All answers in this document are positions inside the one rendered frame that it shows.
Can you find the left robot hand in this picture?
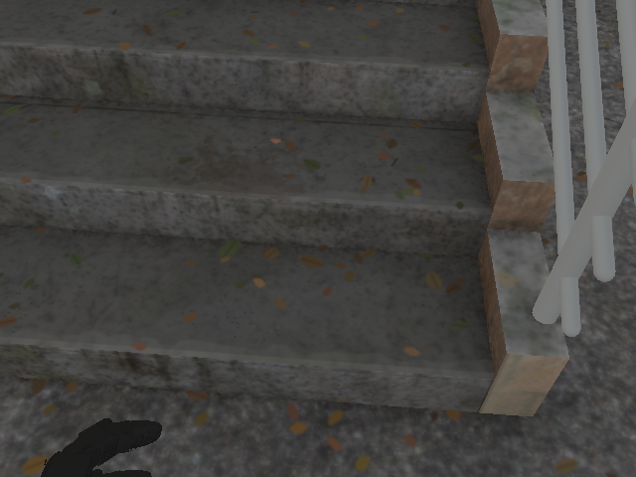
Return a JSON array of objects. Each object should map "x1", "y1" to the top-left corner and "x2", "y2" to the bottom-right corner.
[{"x1": 41, "y1": 418, "x2": 162, "y2": 477}]

